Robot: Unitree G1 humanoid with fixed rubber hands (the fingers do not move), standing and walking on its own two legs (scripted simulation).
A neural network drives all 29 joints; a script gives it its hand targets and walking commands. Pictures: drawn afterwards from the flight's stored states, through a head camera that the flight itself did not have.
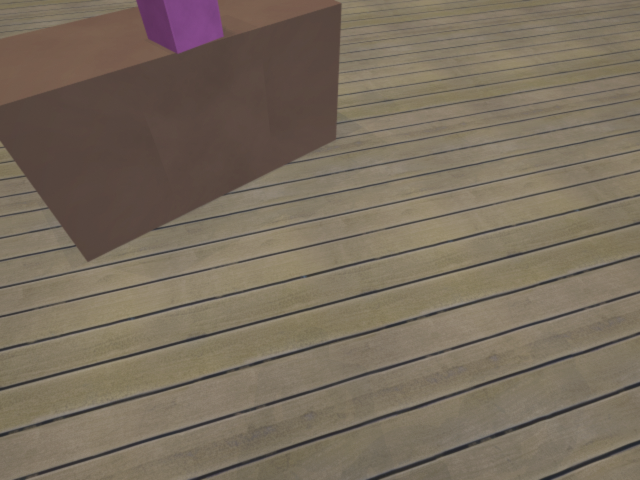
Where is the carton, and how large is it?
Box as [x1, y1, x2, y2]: [136, 0, 223, 53]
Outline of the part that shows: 136,0 148,38 177,53 223,36 217,0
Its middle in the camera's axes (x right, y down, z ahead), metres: -0.48 -0.80 +1.34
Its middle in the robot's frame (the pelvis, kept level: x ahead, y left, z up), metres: +1.55 +0.48 -0.01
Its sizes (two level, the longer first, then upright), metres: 0.197 0.185 0.182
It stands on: a pedestal, 0.67 m high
